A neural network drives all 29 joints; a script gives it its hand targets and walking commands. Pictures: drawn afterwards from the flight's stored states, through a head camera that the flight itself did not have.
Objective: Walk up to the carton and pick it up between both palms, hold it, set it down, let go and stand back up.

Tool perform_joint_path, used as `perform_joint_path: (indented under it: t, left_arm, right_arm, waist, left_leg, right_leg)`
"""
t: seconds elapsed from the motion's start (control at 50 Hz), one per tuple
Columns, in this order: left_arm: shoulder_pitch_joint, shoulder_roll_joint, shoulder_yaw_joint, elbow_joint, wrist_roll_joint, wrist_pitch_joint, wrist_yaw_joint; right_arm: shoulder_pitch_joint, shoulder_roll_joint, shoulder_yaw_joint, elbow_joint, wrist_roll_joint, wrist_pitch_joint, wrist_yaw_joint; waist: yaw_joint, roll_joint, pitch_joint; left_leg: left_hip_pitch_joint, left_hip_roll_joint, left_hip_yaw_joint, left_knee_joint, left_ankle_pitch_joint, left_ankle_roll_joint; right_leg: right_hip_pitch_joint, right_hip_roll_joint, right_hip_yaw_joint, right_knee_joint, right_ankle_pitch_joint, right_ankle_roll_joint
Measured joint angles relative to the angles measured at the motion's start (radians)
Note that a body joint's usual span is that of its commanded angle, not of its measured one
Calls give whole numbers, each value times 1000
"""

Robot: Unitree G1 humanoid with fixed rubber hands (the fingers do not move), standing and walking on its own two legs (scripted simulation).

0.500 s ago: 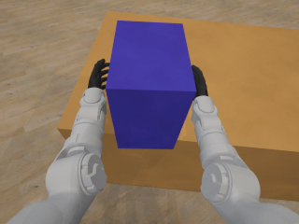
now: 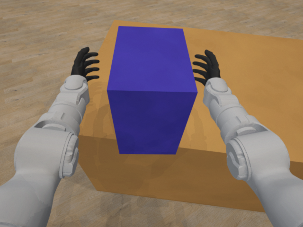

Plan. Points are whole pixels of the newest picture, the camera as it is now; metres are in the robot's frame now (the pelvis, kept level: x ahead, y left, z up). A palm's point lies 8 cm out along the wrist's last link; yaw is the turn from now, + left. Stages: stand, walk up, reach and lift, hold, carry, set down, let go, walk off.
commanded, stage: set down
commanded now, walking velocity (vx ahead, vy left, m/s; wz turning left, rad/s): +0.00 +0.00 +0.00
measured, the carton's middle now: (149, 95) +0.47 +0.00 +0.07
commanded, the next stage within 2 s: none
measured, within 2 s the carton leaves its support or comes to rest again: neither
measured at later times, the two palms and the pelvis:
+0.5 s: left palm (71, 50) +0.45 +0.18 +0.22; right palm (227, 59) +0.44 -0.17 +0.22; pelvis -0.02 -0.01 +0.00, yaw +1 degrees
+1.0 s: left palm (68, 55) +0.44 +0.18 +0.22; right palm (230, 64) +0.42 -0.17 +0.21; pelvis -0.02 -0.01 +0.01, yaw +0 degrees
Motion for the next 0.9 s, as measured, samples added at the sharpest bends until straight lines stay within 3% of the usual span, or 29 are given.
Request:
perform_joint_path:
  t: [0.18,0.38,0.56,0.7,0.9]
  left_arm:
    - [-68,41,-79,-2,-96,73,-4]
    - [-129,80,-101,-20,-141,175,-6]
    - [-153,103,-91,-79,-133,280,-1]
    - [-157,113,-77,-140,-120,340,2]
    - [-96,105,-23,-234,-60,388,-11]
  right_arm:
    - [-41,-49,49,-42,66,114,13]
    - [-116,-38,45,-79,74,226,-17]
    - [-157,-37,12,-100,62,304,-43]
    - [-174,-53,33,-119,101,345,-48]
    - [-122,-76,92,-162,165,349,-50]
  waist:
    - [-13,1,-17]
    - [-25,4,-6]
    - [-37,10,17]
    - [-45,6,38]
    - [-30,-6,93]
  left_leg:
    - [-4,-4,2,-12,22,1]
    - [29,-8,0,-40,45,0]
    - [76,-5,-12,-54,47,-4]
    - [119,-3,-14,-72,50,-5]
    - [213,1,2,-103,51,-4]
  right_leg:
    - [-17,-4,2,15,9,-5]
    - [6,-8,0,9,19,-9]
    - [67,-4,-13,-22,26,-12]
    - [113,-2,-15,-46,30,-11]
    - [203,3,-1,-81,39,-9]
